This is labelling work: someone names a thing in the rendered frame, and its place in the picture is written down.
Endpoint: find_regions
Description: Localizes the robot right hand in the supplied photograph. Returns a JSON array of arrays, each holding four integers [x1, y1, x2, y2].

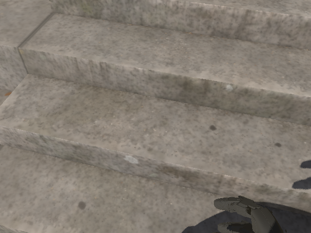
[[212, 195, 287, 233]]

